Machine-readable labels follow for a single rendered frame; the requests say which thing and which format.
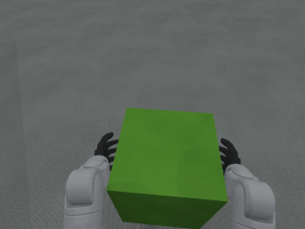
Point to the right robot hand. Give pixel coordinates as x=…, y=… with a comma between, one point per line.
x=231, y=154

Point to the robot right forearm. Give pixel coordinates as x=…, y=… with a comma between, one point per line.
x=253, y=201

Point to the carton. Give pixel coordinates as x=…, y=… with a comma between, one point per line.
x=167, y=169

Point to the robot left forearm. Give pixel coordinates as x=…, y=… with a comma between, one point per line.
x=84, y=194

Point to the left robot hand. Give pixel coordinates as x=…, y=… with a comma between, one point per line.
x=104, y=145

